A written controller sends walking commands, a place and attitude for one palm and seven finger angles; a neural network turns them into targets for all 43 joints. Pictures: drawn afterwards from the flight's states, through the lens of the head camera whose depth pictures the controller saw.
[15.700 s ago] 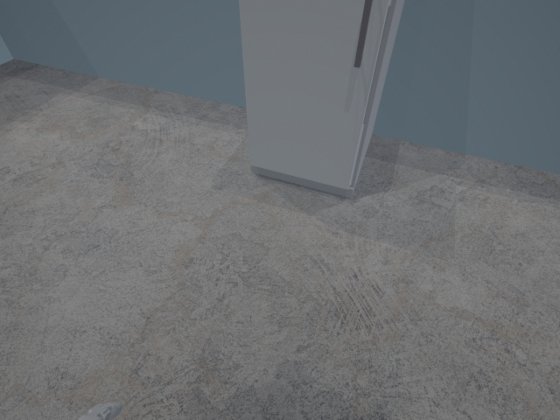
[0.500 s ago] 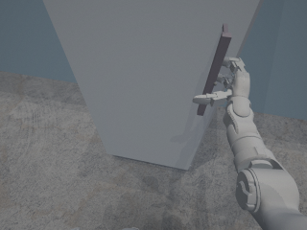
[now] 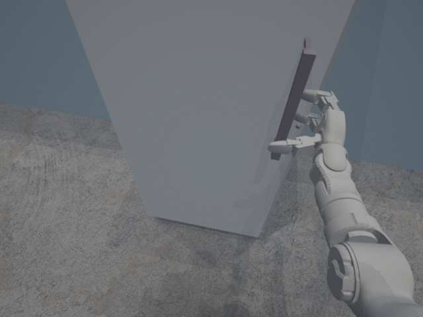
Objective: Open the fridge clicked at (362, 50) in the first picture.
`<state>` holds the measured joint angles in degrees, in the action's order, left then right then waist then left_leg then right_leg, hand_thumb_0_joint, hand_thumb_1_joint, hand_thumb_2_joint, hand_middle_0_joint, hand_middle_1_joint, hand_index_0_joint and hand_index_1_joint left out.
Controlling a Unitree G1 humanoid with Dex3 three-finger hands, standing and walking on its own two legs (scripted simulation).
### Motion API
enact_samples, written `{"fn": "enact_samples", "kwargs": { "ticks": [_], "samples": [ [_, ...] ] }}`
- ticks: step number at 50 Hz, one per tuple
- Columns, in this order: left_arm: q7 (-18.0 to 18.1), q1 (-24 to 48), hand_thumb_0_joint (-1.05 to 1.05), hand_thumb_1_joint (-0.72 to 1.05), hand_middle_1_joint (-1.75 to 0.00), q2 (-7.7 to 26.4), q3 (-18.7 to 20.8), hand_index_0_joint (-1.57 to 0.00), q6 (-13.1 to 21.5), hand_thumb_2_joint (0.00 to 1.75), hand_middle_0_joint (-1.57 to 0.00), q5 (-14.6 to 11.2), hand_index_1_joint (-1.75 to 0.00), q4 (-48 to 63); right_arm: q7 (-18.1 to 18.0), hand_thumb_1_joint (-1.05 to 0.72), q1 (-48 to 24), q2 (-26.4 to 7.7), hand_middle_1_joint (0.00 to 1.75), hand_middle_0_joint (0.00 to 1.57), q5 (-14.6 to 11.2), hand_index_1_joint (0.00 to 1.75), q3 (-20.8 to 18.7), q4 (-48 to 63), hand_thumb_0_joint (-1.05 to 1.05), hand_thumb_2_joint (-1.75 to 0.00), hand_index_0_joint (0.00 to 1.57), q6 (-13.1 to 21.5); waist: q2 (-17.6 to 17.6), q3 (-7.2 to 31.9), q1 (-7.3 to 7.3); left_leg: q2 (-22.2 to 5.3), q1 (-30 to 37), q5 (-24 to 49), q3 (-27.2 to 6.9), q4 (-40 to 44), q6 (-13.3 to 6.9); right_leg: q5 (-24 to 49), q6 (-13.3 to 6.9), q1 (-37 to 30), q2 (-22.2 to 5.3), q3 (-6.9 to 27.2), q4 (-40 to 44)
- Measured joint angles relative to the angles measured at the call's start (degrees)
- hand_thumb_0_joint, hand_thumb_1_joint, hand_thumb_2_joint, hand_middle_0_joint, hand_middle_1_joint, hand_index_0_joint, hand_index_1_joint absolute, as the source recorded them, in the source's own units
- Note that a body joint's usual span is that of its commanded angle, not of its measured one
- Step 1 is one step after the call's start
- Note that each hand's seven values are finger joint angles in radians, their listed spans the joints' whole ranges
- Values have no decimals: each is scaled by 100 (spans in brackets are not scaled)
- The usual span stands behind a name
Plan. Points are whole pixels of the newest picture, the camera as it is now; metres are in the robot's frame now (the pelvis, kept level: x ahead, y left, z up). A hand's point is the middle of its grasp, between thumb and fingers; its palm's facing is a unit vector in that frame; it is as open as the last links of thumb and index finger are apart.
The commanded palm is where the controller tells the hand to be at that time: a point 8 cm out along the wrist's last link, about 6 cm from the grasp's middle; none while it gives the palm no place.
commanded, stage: slide the fingers in behind the handle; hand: right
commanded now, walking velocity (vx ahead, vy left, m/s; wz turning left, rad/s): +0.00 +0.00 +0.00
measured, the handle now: (289, 107) +0.53 -0.07 +0.12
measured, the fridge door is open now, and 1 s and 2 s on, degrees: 0 0 0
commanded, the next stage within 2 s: grip the handle and tug to test in 1.44 s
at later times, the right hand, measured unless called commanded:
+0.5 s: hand (282, 118) +0.48 -0.05 +0.13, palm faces +0.05 +1.00 +0.00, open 14.0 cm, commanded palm +0.45 -0.10 +0.13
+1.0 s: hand (277, 120) +0.47 -0.04 +0.13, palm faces +0.06 +1.00 -0.01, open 14.1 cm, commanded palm +0.44 -0.09 +0.13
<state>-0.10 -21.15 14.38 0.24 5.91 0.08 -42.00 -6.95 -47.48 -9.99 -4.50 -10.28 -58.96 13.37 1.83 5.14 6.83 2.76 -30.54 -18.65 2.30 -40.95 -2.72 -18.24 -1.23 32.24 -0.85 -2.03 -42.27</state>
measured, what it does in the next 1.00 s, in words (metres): stands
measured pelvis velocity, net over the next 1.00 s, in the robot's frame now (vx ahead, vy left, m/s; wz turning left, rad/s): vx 0.01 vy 0.01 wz -0.01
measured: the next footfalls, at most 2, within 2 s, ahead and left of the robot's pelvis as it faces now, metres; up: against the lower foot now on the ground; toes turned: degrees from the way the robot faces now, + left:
none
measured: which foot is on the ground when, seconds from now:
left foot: down 0.00-1.00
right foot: down 0.00-1.00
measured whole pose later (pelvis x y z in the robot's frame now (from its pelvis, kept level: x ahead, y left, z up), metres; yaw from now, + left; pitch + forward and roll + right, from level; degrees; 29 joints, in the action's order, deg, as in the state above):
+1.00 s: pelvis +0.01 +0.01 +0.00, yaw -1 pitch +8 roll +0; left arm -0.7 -18.7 13.5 0.3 6.1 1.2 -41.6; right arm -12.8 -48.3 -4.8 -3.7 -6.7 -55.9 11.5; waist 1.7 4.7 6.5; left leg 2.6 -29.8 -19.1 2.6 -40.7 -3.2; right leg -18.0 -0.7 31.2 -0.5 -1.6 -41.1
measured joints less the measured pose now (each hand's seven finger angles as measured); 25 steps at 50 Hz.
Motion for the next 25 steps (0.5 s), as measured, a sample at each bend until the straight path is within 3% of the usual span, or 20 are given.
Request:
{"fn": "enact_samples", "kwargs": {
  "ticks": [8, 16, 25],
  "samples": [
    [19, 226, 1, 90, -30, -20, 8, -20, 137, 90, -20, 11, -30, 12, -228, 51, -22, 225, 120, 30, -8, 120, 273, 230, -1, -30, 28, 115, -1, -73, -76, -46, 11, -3, 45, -32, 8, 27, -7, 4, 47, 44, -16],
    [-3, 318, 1, 90, -30, -83, -57, -20, 139, 90, -20, 42, -30, 3, -295, 51, -287, 318, 119, 29, 10, 120, 420, -11, -1, -30, 28, -9, -10, -64, -66, -78, -44, -35, 61, -78, 13, 25, -11, 52, 80, 60, -27],
    [-46, 192, 1, 90, -30, -109, -67, -20, 73, 90, -20, 123, -30, 25, -420, 50, -333, 343, 120, 30, 136, 120, 135, -82, -1, -30, 29, 60, -33, -2, 41, -47, -153, -69, -19, -122, -1, -18, 3, 108, 49, -17, -25]
  ]
}}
